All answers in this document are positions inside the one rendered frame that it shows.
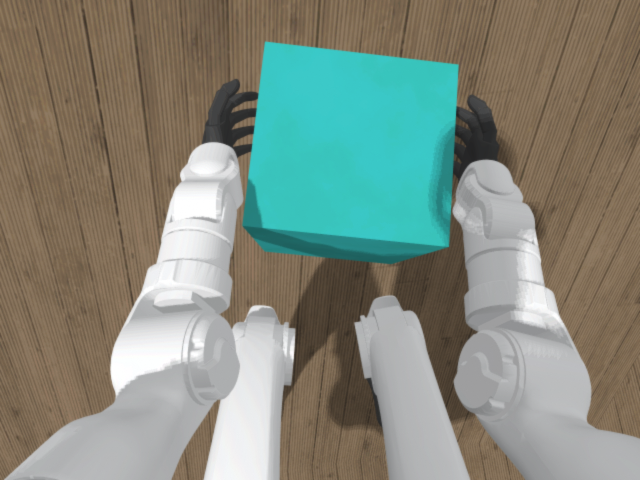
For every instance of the robot right forearm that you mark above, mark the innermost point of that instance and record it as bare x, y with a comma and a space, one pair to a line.
502, 258

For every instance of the left robot upper arm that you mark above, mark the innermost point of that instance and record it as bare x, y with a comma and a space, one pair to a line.
167, 370

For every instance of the right robot upper arm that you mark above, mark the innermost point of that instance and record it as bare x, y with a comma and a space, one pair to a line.
532, 396

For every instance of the right robot thigh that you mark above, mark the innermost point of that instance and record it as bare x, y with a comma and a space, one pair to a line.
419, 439

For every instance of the left robot hand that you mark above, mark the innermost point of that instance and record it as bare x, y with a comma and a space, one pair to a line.
218, 127

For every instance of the robot left forearm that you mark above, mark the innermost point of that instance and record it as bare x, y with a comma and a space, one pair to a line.
192, 268

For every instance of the robot right foot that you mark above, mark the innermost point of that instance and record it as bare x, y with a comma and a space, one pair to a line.
375, 402

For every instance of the carton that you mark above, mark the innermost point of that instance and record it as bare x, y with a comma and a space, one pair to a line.
352, 155

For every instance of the right robot hand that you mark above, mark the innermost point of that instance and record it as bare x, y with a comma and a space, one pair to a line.
481, 141

